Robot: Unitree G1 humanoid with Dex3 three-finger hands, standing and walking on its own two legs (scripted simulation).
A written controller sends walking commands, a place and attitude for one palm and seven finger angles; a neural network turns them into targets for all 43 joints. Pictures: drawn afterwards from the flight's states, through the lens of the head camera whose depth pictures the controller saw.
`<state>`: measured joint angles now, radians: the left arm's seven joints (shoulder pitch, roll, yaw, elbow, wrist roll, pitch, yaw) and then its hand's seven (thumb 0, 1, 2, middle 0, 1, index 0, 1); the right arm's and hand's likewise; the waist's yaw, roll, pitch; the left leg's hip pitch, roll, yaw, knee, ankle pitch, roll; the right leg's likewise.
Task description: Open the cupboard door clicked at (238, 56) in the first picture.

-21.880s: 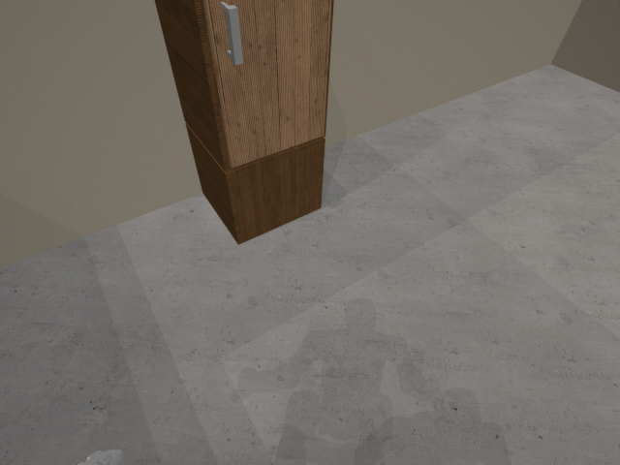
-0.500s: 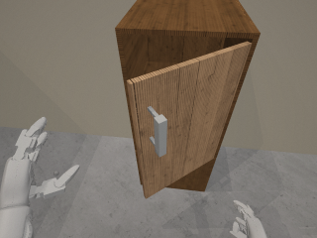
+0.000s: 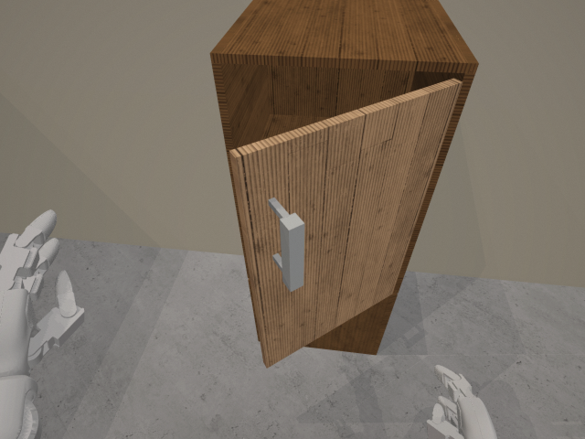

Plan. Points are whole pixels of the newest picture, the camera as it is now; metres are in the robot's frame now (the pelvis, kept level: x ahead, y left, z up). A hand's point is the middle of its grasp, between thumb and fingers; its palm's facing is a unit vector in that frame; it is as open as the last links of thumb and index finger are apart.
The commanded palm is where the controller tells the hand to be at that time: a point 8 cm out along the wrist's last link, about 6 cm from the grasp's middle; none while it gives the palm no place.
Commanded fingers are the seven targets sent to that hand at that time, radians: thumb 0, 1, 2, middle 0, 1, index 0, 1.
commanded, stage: draw the hand back to the body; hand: left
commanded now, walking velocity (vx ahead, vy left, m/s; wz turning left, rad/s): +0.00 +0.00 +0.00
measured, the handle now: (284, 245) +0.36 +0.06 +0.09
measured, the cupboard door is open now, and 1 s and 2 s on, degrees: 38 38 38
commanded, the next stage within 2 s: step back with the hand held close in 0.08 s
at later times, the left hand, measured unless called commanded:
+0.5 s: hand (82, 322) +0.18 +0.26 +0.14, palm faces +0.31 -0.81 -0.49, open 7.4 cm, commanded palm +0.13 +0.30 +0.17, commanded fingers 0.00 0.90 0.90 -0.20 -0.30 -0.20 -0.30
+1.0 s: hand out of the picture +0.09 +0.29 +0.15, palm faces +0.47 -0.75 -0.46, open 7.4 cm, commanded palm +0.02 +0.33 +0.17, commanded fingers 0.00 0.90 0.90 -0.20 -0.30 -0.20 -0.30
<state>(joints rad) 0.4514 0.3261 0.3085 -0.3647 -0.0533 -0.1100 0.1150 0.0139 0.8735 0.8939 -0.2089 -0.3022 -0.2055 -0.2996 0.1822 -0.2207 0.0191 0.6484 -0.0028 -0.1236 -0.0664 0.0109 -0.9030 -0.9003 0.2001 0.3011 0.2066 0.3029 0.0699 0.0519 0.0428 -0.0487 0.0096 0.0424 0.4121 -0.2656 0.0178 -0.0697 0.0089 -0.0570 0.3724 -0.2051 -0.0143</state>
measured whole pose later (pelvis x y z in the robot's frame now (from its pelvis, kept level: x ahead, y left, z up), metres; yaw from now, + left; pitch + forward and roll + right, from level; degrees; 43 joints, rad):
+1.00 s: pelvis -0.10 +0.02 -0.03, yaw +2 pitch -3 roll -1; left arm 0.49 0.40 0.45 -0.51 0.02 -0.25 0.15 0.01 0.89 0.90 -0.21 -0.30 -0.21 -0.30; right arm 0.26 -0.21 0.01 0.57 0.00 -0.12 -0.08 0.01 -0.90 -0.90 0.20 0.30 0.21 0.30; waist -0.02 -0.02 0.06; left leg -0.42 -0.02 0.05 0.70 -0.24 0.07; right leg -0.40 0.02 0.03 0.69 -0.22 0.02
